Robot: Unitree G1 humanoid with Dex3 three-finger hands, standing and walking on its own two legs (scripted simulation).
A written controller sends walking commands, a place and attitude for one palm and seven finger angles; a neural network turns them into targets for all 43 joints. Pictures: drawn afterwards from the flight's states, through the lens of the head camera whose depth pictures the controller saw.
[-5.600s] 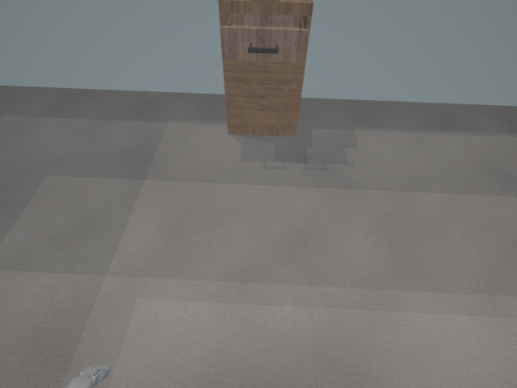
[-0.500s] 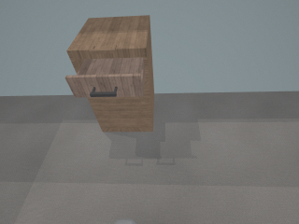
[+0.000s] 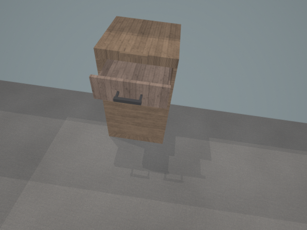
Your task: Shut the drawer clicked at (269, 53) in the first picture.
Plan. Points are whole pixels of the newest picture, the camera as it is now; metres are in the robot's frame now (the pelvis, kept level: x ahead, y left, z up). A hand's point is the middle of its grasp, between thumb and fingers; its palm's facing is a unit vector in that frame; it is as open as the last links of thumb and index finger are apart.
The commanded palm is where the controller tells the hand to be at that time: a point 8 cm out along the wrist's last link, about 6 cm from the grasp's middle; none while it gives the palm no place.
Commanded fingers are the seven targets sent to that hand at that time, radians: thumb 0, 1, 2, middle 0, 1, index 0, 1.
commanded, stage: take the last steps up to it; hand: left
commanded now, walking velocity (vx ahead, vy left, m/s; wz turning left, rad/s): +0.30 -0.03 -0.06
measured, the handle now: (128, 97) +0.71 +0.17 -0.14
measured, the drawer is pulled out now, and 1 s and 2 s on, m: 0.16 0.16 0.16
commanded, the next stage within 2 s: come to a stop and stand still in 0.58 s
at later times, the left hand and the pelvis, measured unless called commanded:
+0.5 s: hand (118, 187) +0.29 +0.14 -0.18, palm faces -0.02 -0.98 -0.18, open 7.3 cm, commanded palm none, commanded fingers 0.00 0.90 0.90 -0.20 -0.30 -0.20 -0.30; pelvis +0.18 -0.03 -0.02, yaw -1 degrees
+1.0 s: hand (114, 192) +0.27 +0.15 -0.19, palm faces +0.01 -0.99 -0.16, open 7.3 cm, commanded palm none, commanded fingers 0.00 0.90 0.90 -0.20 -0.30 -0.20 -0.30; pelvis +0.28 -0.02 -0.01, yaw -4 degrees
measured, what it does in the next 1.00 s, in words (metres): walks ahead: right foot, then left foot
